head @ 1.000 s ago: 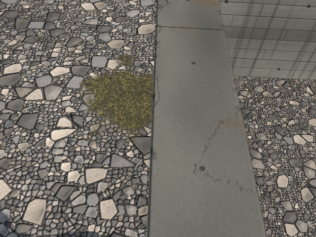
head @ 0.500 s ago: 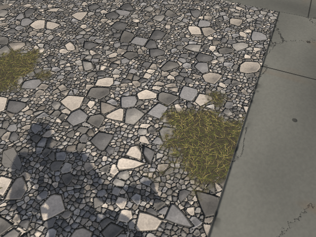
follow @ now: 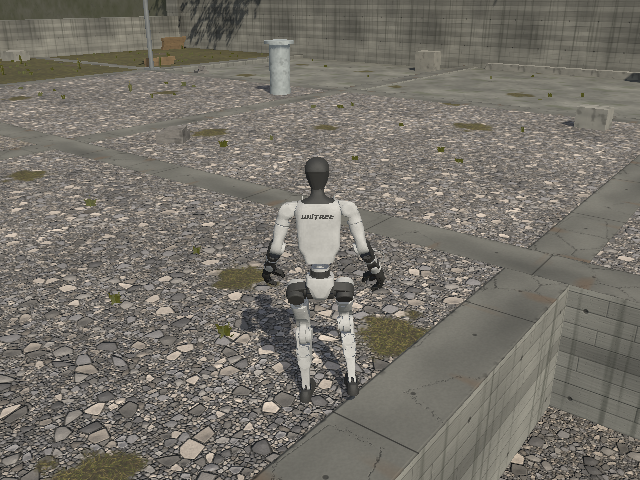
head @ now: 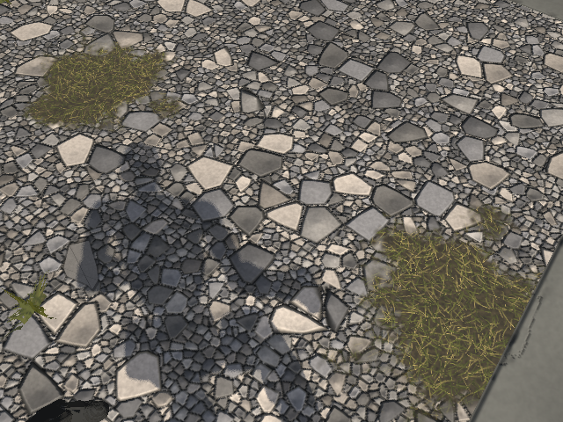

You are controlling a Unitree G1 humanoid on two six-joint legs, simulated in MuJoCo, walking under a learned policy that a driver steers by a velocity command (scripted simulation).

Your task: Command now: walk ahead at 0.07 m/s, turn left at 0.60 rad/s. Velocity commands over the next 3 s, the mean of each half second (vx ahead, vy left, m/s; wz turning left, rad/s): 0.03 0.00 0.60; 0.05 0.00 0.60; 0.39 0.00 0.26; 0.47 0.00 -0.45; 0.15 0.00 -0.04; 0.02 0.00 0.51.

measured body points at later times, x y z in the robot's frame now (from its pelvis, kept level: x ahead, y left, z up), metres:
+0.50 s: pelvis +0.05 -0.03 +0.01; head +0.08 -0.02 +0.45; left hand +0.11 +0.29 -0.09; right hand +0.29 -0.24 -0.09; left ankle +0.01 +0.11 -0.69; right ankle +0.10 -0.15 -0.73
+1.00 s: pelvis +0.07 +0.01 -0.01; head +0.07 +0.01 +0.44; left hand +0.06 +0.33 -0.08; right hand +0.36 -0.14 -0.08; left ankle +0.01 +0.10 -0.73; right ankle +0.14 -0.08 -0.74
